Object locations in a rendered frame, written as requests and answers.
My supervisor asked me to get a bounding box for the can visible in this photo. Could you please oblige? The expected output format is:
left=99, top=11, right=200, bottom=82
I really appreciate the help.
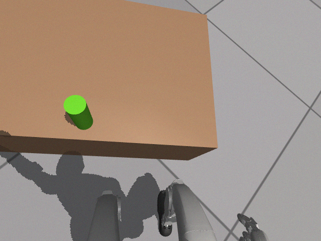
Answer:
left=64, top=95, right=93, bottom=130

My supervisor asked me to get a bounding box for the right robot foot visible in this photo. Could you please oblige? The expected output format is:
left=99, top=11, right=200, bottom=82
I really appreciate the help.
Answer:
left=157, top=190, right=172, bottom=236

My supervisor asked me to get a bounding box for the right robot hand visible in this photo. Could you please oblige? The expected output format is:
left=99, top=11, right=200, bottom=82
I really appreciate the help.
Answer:
left=237, top=213, right=269, bottom=241

